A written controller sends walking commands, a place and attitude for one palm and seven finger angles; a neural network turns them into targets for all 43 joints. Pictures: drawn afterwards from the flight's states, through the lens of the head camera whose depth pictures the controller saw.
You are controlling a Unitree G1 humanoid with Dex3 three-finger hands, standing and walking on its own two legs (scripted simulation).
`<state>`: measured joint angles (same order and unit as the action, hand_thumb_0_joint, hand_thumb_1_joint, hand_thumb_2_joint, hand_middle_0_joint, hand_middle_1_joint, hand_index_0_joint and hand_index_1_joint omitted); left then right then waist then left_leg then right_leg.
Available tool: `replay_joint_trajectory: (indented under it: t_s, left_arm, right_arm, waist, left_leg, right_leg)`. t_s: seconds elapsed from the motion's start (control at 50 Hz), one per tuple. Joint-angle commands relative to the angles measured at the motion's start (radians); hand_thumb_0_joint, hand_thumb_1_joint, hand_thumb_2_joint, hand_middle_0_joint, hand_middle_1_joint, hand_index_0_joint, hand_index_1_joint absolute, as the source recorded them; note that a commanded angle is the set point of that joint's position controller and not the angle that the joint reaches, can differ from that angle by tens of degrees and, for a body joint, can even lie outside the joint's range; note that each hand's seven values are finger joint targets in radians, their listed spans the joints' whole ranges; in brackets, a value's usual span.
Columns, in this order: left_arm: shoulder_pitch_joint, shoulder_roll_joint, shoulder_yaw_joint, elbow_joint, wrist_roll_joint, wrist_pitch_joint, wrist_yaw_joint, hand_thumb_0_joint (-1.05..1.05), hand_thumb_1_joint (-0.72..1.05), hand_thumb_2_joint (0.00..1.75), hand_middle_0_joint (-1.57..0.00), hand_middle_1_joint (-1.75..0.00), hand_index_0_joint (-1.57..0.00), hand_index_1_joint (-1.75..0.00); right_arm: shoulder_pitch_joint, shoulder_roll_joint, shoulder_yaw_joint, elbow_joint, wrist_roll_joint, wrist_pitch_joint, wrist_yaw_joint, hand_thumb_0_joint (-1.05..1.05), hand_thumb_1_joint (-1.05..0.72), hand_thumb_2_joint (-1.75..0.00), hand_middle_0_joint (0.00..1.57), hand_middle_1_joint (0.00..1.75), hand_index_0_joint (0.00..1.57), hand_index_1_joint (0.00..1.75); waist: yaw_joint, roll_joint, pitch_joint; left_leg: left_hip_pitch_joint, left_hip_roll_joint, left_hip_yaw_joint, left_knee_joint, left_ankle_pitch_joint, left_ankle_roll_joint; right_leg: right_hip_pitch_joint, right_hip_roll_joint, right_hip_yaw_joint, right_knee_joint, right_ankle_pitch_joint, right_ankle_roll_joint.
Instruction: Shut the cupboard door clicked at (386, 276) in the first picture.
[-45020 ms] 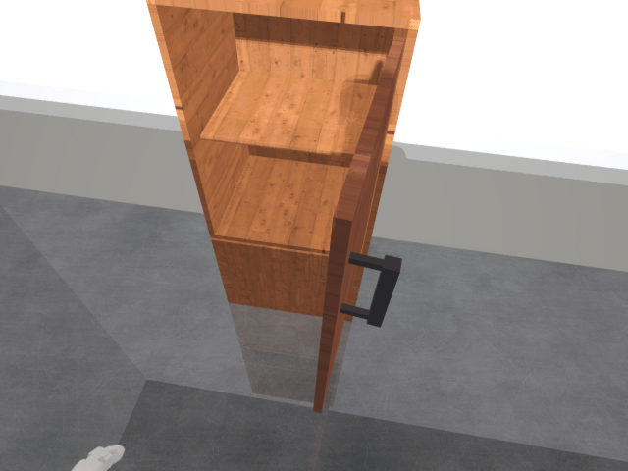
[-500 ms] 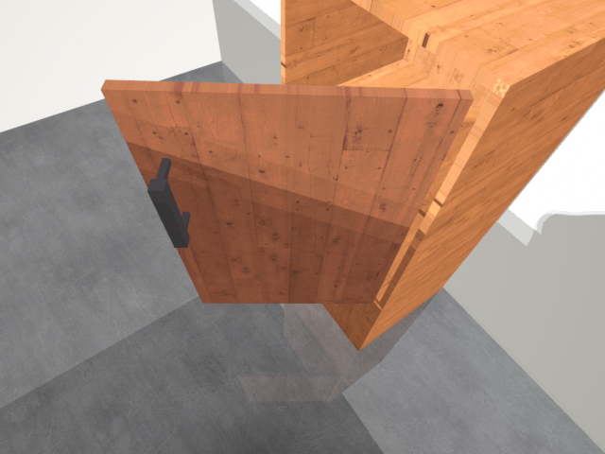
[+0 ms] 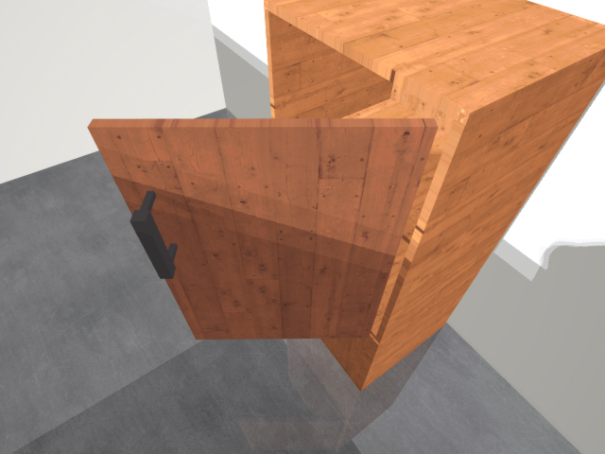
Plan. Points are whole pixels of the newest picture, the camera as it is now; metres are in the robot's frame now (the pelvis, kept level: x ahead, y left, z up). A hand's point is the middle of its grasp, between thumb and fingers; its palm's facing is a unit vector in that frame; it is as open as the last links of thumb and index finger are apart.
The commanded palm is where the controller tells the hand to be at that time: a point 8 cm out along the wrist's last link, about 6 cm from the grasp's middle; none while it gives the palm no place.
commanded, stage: look again from close up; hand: left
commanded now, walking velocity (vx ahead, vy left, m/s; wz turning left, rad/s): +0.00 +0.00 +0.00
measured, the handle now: (158, 236) +0.39 +0.24 +0.06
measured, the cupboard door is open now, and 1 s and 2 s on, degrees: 56 56 56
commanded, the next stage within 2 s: raise the hand and make a fist in 0.62 s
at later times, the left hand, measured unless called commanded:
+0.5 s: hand out of the picture +0.00 +0.19 -0.17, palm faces +0.03 -0.98 -0.21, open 7.4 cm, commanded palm none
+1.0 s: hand (159, 412) +0.17 +0.18 +0.02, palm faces +0.11 -0.99 -0.03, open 6.8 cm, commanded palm +0.07 +0.24 -0.04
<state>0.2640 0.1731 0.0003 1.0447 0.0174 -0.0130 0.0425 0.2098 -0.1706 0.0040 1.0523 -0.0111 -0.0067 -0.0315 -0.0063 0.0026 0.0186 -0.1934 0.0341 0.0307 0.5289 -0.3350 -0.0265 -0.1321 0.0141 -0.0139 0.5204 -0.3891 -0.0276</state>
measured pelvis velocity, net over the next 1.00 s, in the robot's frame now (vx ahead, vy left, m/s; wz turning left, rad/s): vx -0.07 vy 0.00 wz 0.01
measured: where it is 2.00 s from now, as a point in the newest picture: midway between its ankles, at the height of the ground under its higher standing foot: outside the picture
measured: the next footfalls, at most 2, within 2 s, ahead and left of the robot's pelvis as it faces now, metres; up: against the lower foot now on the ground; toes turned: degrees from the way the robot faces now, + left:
none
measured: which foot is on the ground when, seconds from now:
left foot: down 0.00-1.00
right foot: down 0.00-1.00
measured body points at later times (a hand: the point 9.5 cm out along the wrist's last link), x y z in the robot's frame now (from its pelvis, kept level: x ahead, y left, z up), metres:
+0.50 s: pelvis -0.01 +0.00 +0.01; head +0.00 +0.01 +0.46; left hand +0.00 +0.24 -0.15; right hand +0.02 -0.22 -0.15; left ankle -0.04 +0.14 -0.73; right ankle -0.07 -0.10 -0.73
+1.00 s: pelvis -0.07 +0.00 -0.04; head -0.06 +0.00 +0.41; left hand +0.16 +0.23 +0.02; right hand +0.09 -0.24 -0.12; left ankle -0.03 +0.14 -0.73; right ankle -0.07 -0.10 -0.73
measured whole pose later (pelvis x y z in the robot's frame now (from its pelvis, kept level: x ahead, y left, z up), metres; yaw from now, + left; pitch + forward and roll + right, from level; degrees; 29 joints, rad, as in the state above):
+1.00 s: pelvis -0.07 +0.00 -0.04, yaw +1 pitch +7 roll +2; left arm 0.26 0.16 0.14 0.19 -0.21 -0.47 -0.12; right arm 0.21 -0.22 -0.04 0.72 0.01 -0.30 -0.01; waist -0.04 -0.01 -0.10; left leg -0.60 0.01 0.03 0.83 -0.35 -0.02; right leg -0.57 -0.03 -0.04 0.89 -0.44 -0.03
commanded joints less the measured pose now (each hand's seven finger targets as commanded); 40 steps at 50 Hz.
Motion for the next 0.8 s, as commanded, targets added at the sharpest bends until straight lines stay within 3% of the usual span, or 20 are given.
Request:
replay_joint_trajectory:
  t_s: [0.0,0.06,0.12,0.4,0.46,0.48,0.56,0.6,0.68,0.7,0.72,0.74,0.76,0.78]
  left_arm:
    - [0.067,0.137,0.024,-0.027,-0.005,-0.016,0.005,0.00,0.90,0.90,-0.20,-0.30,-0.20,-0.30]
    - [0.086,0.134,0.023,-0.017,-0.004,-0.019,0.005,0.00,0.90,0.90,-0.20,-0.30,-0.20,-0.30]
    - [0.080,0.144,0.025,-0.012,-0.005,-0.017,0.005,0.00,0.90,0.90,-0.20,-0.30,-0.20,-0.30]
    - [0.078,0.135,0.023,0.022,-0.005,-0.013,0.002,0.00,0.90,0.90,-0.20,-0.30,-0.20,-0.30]
    - [0.076,0.131,0.024,0.022,-0.003,-0.014,0.001,0.00,0.90,0.90,-0.20,-0.30,-0.20,-0.30]
    - [0.071,0.136,0.023,0.024,-0.004,-0.013,0.001,0.00,0.90,0.90,-0.20,-0.30,-0.20,-0.30]
    - [0.064,0.128,0.023,0.026,-0.001,-0.011,-0.001,0.00,0.90,0.90,-0.20,-0.30,-0.20,-0.30]
    - [0.054,0.133,0.022,0.030,-0.004,-0.010,-0.002,0.00,0.90,0.90,-0.20,-0.30,-0.20,-0.30]
    - [0.053,0.134,0.022,0.031,-0.003,-0.011,-0.004,0.00,0.90,0.90,-0.20,-0.30,-0.20,-0.30]
    - [0.134,0.111,0.015,0.055,0.012,-0.041,0.037,0.00,0.90,0.90,-0.20,-0.30,-0.20,-0.30]
    - [-0.721,0.721,0.446,-1.590,-0.123,-0.328,0.054,0.00,0.90,0.90,-0.20,-0.30,-0.20,-0.30]
    - [0.027,0.190,0.038,-1.193,-0.146,-0.228,0.065,0.00,0.90,0.90,-0.22,-0.32,-0.22,-0.32]
    - [0.009,0.147,0.054,-1.225,-0.184,-0.181,0.110,0.00,0.90,0.90,-0.24,-0.34,-0.24,-0.34]
    - [0.218,-0.108,-0.069,-0.981,-0.165,-0.074,0.087,0.00,0.90,0.90,-0.25,-0.36,-0.25,-0.36]
  right_arm:
    - [0.049,-0.101,-0.010,-0.021,-0.003,-0.016,-0.002,0.00,-0.90,-0.90,0.20,0.30,0.20,0.30]
    - [0.041,-0.094,-0.008,-0.013,0.000,-0.017,-0.004,0.00,-0.90,-0.90,0.20,0.30,0.20,0.30]
    - [0.046,-0.104,-0.010,-0.002,-0.001,-0.016,-0.005,0.00,-0.90,-0.90,0.20,0.30,0.20,0.30]
    - [0.050,-0.101,-0.008,0.039,0.000,-0.018,-0.007,0.00,-0.90,-0.90,0.20,0.30,0.20,0.30]
    - [0.052,-0.092,-0.008,0.045,0.001,-0.020,-0.007,0.00,-0.90,-0.90,0.20,0.30,0.20,0.30]
    - [0.055,-0.102,-0.008,0.045,0.000,-0.020,-0.006,0.00,-0.90,-0.90,0.20,0.30,0.20,0.30]
    - [0.054,-0.092,-0.008,0.049,0.001,-0.020,-0.005,0.00,-0.90,-0.90,0.20,0.30,0.20,0.30]
    - [0.054,-0.102,-0.007,0.051,-0.001,-0.020,-0.004,0.00,-0.90,-0.90,0.20,0.30,0.20,0.30]
    - [0.055,-0.102,-0.009,0.053,-0.001,-0.020,-0.002,0.00,-0.90,-0.90,0.20,0.30,0.20,0.30]
    - [-0.001,-0.121,-0.016,-0.016,0.007,-0.030,0.005,0.00,-0.90,-0.90,0.20,0.30,0.20,0.30]
    - [0.134,-0.310,-0.051,-0.257,0.028,-0.233,-0.089,0.00,-0.90,-0.90,0.20,0.30,0.20,0.30]
    - [0.054,-0.206,0.016,-0.268,0.088,-0.318,-0.116,0.00,-0.90,-0.90,0.20,0.30,0.20,0.30]
    - [0.031,-0.178,-0.003,-0.241,0.061,-0.346,-0.100,0.00,-0.90,-0.90,0.20,0.30,0.20,0.30]
    - [0.026,-0.137,-0.017,-0.221,0.052,-0.347,-0.053,0.00,-0.90,-0.90,0.20,0.30,0.20,0.30]
  waist:
    - [0.003,-0.017,-0.016]
    - [0.008,-0.045,-0.017]
    - [0.006,-0.008,-0.035]
    - [0.012,0.004,0.005]
    - [0.015,-0.019,0.022]
    - [0.013,0.001,0.010]
    - [0.016,-0.016,0.048]
    - [0.016,0.015,0.036]
    - [0.016,-0.002,0.043]
    - [0.033,0.012,0.078]
    - [-0.122,0.107,-0.381]
    - [-0.036,0.455,-0.442]
    - [-0.002,0.319,-0.415]
    - [-0.036,0.190,-0.245]
  left_leg:
    - [0.037,0.054,-0.031,-0.051,0.362,0.044]
    - [0.044,0.052,-0.022,-0.058,0.360,0.044]
    - [0.057,0.054,-0.026,-0.059,0.401,0.042]
    - [0.055,0.059,-0.043,-0.109,0.365,0.047]
    - [0.048,0.058,-0.045,-0.121,0.351,0.050]
    - [0.051,0.057,-0.048,-0.122,0.357,0.047]
    - [0.035,0.058,-0.054,-0.145,0.312,0.051]
    - [0.035,0.057,-0.063,-0.152,0.304,0.050]
    - [0.027,0.054,-0.065,-0.160,0.276,0.049]
    - [-0.028,0.061,-0.023,0.075,0.454,0.024]
    - [0.403,0.016,-0.030,0.100,0.612,0.060]
    - [0.475,0.028,-0.070,0.021,0.773,0.053]
    - [0.359,0.045,-0.084,-0.020,0.844,0.028]
    - [0.190,0.048,-0.077,-0.078,0.726,0.044]
  right_leg:
    - [-0.015,-0.112,0.073,-0.073,0.535,-0.011]
    - [0.000,-0.118,0.071,-0.082,0.602,-0.008]
    - [0.016,-0.121,0.066,-0.075,0.612,-0.009]
    - [0.001,-0.121,0.058,-0.118,0.487,-0.007]
    - [-0.001,-0.118,0.053,-0.127,0.466,-0.004]
    - [0.002,-0.120,0.054,-0.123,0.461,-0.005]
    - [-0.018,-0.116,0.052,-0.145,0.384,-0.002]
    - [-0.017,-0.119,0.054,-0.146,0.351,-0.002]
    - [-0.023,-0.121,0.056,-0.159,0.322,-0.001]
    - [-0.076,-0.167,0.123,-0.139,0.774,0.028]
    - [-0.069,-0.063,-0.018,0.139,0.815,0.020]
    - [-0.192,-0.002,-0.076,0.304,0.388,0.025]
    - [-0.198,0.004,-0.077,0.233,0.135,0.014]
    - [-0.280,-0.006,-0.075,0.159,0.083,0.025]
